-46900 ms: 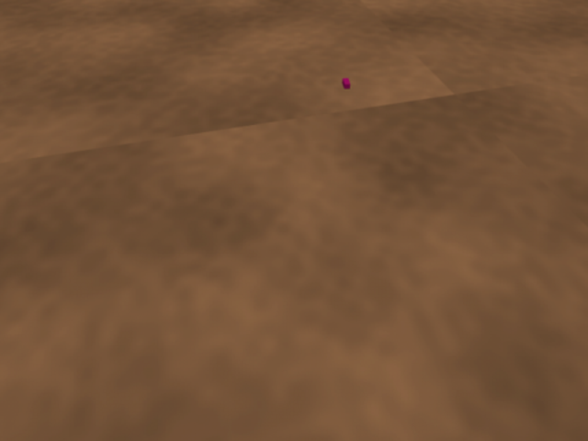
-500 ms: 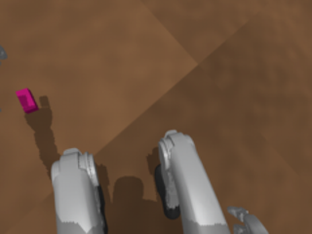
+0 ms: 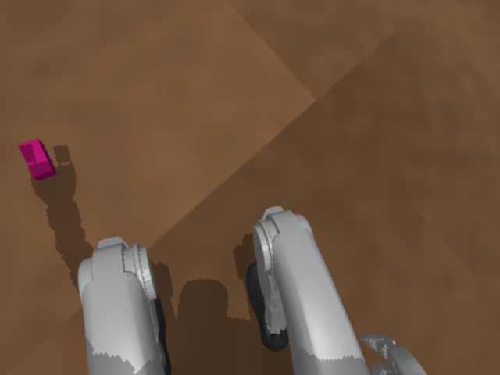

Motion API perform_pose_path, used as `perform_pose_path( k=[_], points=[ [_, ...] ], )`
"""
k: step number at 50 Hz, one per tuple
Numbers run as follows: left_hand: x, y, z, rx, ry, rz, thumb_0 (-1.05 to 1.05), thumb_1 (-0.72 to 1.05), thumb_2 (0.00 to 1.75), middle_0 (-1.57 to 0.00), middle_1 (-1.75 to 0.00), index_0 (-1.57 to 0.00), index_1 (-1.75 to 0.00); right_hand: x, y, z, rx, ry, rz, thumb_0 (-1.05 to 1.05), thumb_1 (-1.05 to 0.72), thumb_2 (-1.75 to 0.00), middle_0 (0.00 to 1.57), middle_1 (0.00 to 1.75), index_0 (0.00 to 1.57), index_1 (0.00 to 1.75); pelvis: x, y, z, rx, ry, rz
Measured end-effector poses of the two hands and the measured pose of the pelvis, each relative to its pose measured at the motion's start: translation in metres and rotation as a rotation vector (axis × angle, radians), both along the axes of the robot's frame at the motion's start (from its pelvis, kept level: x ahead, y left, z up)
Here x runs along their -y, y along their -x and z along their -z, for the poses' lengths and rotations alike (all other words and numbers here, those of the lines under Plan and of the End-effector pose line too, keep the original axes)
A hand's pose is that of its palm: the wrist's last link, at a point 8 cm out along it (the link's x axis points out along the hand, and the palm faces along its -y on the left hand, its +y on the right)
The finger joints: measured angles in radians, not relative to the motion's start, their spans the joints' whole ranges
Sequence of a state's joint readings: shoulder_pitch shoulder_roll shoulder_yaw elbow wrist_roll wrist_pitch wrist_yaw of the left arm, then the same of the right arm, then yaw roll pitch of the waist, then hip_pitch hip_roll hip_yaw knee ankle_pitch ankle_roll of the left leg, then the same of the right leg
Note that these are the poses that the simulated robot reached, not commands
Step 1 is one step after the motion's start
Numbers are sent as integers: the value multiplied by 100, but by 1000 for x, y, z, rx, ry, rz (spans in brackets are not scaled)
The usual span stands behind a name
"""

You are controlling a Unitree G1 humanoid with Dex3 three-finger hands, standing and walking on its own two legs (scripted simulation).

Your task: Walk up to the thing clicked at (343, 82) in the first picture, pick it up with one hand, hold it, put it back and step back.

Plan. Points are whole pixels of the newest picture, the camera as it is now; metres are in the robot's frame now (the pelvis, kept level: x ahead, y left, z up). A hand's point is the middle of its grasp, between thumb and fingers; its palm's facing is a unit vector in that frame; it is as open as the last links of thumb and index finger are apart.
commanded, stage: withdraw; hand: left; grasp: from above
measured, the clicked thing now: (38, 159) +0.53 +0.33 -0.37
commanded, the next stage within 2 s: none
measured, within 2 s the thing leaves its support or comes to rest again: neither
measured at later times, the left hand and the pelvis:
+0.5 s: hand out of the picture +0.50 +0.34 -0.11, palm faces -0.37 -0.04 -0.93, open 14.1 cm; pelvis +0.00 +0.00 +0.00, yaw +0 degrees
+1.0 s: hand out of the picture +0.50 +0.34 -0.09, palm faces -0.42 -0.04 -0.91, open 14.3 cm; pelvis +0.00 +0.00 +0.01, yaw +0 degrees
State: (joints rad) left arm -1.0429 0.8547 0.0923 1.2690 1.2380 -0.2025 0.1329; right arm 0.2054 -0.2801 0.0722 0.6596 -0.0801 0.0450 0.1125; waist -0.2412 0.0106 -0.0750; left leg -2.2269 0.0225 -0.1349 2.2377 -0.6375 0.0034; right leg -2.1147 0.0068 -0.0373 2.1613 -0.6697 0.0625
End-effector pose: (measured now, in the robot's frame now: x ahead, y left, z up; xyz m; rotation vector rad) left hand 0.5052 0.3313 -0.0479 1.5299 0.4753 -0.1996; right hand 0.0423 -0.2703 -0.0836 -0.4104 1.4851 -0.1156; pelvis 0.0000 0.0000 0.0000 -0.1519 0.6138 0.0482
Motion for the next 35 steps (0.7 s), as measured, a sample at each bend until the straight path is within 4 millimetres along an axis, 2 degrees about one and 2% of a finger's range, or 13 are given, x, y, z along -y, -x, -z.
perform_pose_path(
  k=[7, 14, 19, 26, 30, 35],
  points=[
    [-6, 1, -16, -16, -25, -42, 0, -54, 99, -10, -99, -9, -100, -3, 1, -5, 1, -11, 26, 0, -93, -91, 20, 30, 20, 30, -1, -1, -8, -7, -1, 0],
    [4, 19, 4, -125, 28, -4, 0, -53, 98, -10, -99, -10, -99, -5, -5, -10, 12, -16, 4, 0, -92, -90, 20, 30, 20, 30, -2, 0, -14, -3, -2, 1],
    [7, 17, 17, -64, 38, 51, 0, -52, 98, -11, -99, -11, -99, -2, -8, -5, 9, 4, -26, 0, -92, -90, 20, 30, 21, 30, -2, 0, -4, 4, 3, -1],
    [-5, 6, 3, 48, -15, -16, 0, -54, 99, -10, -100, -10, -100, -2, -11, 3, 27, 3, -12, 0, -93, -91, 20, 30, 20, 30, -2, 1, 2, 5, 3, -3],
    [-10, 9, -3, -4, -32, -57, 0, -54, 100, -9, -100, -9, -100, -6, -10, 3, 35, -17, 2, 0, -93, -91, 20, 30, 20, 30, -3, 2, -2, -1, 2, -1],
    [-6, 14, 2, -81, -4, -46, 0, -54, 99, -9, -101, -9, -101, -9, -6, 0, 28, -27, 3, 0, -93, -90, 20, 30, 20, 30, -3, 2, -6, 1, 1, 0]
  ],
)
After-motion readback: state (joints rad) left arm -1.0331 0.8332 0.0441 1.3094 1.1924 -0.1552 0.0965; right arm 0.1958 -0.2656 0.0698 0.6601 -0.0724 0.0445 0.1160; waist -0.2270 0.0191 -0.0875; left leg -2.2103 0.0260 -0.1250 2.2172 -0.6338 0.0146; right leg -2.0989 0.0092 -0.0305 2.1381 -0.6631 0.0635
